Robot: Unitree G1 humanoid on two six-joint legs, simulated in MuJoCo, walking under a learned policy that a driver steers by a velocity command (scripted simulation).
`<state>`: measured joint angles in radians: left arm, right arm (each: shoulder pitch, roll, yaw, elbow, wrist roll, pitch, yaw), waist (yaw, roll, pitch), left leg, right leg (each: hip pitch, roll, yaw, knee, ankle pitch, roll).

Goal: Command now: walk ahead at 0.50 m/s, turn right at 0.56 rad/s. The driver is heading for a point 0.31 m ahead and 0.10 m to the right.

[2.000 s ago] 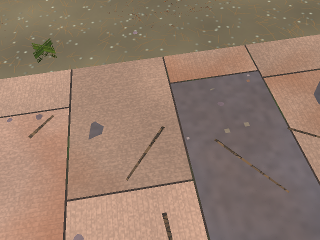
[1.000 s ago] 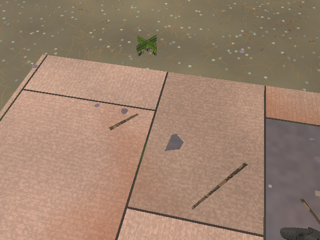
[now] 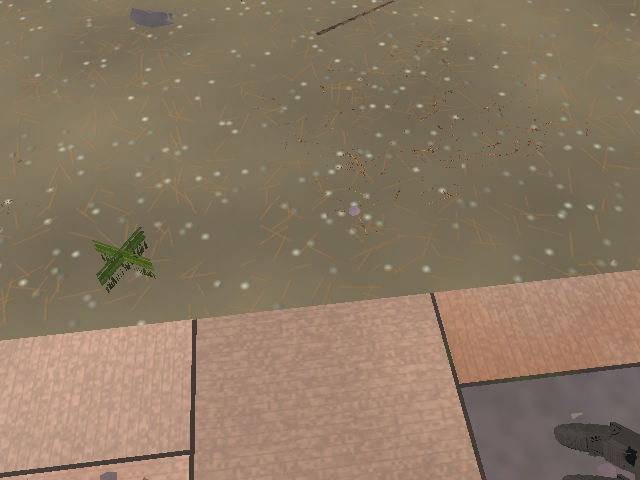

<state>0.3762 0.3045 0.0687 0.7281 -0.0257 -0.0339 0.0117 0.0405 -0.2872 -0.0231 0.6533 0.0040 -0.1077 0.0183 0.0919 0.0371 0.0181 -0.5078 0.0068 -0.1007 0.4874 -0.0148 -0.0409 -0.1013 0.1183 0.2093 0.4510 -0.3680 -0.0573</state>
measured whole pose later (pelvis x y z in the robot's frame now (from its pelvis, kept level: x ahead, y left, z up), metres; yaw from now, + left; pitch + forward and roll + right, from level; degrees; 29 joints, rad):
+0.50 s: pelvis +0.23 -0.01 -0.01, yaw -13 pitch +2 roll +2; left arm 0.06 0.27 0.04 0.60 0.02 -0.04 -0.03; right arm 0.32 -0.30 -0.06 0.86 0.02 -0.06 0.00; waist -0.08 -0.03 0.05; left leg -0.08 0.02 0.12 0.51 -0.41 -0.02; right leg -0.46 -0.01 0.02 0.50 -0.03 -0.05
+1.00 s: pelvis +0.31 -0.01 +0.00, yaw -13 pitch -1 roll -1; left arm 0.18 0.23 0.04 0.84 0.02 0.01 0.01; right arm 0.23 -0.23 -0.01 0.90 -0.01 -0.02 -0.02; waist 0.00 -0.01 0.02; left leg -0.22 0.03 0.00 0.55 -0.30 -0.02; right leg -0.28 0.01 0.01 0.51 -0.20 0.00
